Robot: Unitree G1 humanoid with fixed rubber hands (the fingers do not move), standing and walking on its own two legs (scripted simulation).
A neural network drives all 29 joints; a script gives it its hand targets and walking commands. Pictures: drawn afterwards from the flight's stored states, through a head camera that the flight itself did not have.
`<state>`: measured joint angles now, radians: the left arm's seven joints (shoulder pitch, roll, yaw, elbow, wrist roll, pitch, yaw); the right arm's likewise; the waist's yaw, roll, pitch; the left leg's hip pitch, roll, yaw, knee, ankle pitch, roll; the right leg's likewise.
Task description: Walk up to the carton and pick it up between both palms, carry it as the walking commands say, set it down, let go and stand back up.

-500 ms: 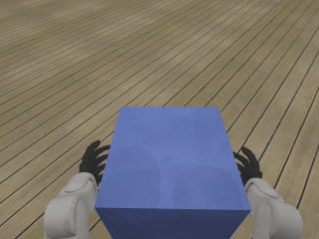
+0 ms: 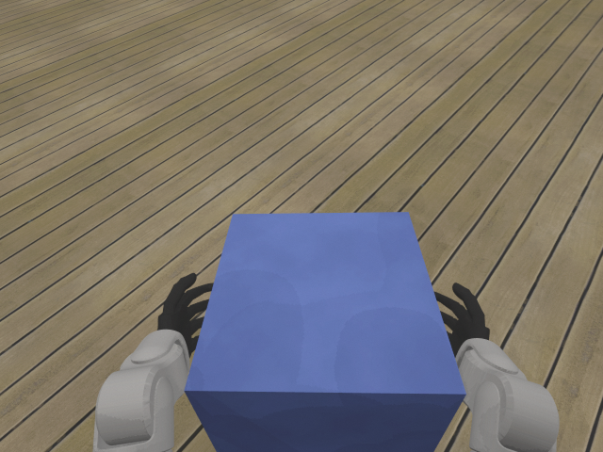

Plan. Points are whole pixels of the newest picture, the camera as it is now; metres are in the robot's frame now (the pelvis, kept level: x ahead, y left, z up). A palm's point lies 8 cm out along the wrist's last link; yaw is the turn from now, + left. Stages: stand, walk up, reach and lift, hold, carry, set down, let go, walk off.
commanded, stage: carry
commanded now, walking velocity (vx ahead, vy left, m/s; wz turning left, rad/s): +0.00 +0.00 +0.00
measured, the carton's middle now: (320, 342) +0.28 +0.01 -0.03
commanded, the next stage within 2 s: none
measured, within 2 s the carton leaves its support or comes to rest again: neither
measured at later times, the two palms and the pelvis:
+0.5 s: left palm (354, 172) +0.52 -0.03 +0.08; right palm (565, 204) +0.52 -0.37 +0.02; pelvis +0.27 -0.17 +0.00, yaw -5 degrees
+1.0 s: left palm (461, 115) +0.70 -0.23 +0.07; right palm out of the picture +0.68 -0.57 +0.03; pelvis +0.44 -0.37 +0.01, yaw -8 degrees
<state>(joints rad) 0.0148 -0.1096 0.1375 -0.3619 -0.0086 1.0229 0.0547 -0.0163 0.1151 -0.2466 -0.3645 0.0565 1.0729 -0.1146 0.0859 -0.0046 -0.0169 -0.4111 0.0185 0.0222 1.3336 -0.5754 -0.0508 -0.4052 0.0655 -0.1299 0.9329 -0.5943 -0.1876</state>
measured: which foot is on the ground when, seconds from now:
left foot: up 0.00-0.18, down 0.20-0.38, up 0.40-0.66, down 0.68-0.84, up 0.86-1.00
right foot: down 0.00-0.18, up 0.20-0.38, down 0.40-0.64, up 0.66-0.82, down 0.84-1.00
